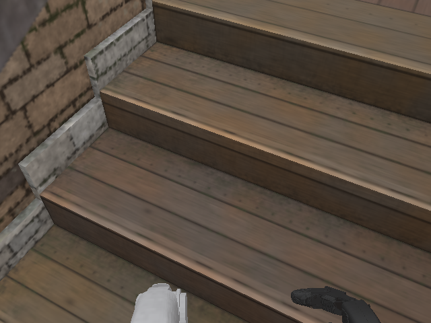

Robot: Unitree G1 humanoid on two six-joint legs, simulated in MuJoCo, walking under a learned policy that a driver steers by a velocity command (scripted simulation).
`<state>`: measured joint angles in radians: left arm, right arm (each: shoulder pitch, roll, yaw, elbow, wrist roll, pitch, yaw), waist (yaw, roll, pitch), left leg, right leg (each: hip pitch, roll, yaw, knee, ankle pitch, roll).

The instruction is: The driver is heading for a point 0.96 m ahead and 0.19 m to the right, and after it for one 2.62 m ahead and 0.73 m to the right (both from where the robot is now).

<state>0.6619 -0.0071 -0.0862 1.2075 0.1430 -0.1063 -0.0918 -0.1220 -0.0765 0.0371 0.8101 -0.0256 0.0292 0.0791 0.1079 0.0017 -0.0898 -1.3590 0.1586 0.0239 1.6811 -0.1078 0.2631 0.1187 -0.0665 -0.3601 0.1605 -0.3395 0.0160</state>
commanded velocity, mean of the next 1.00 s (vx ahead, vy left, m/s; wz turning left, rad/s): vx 0.21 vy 0.00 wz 0.01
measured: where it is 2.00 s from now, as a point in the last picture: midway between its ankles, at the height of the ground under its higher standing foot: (261, 172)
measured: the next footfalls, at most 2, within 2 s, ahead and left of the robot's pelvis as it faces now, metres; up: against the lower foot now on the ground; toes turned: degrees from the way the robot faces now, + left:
left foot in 0.08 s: +0.29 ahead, +0.15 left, +0.15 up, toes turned +7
right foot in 0.64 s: +0.35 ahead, -0.04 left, +0.15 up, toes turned -3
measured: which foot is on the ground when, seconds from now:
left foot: up 0.00-0.06, down 0.08-0.64, up 0.66-0.96, down 0.98-1.00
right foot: down 0.00-0.14, up 0.16-0.62, down 0.64-0.98, up 1.00-1.00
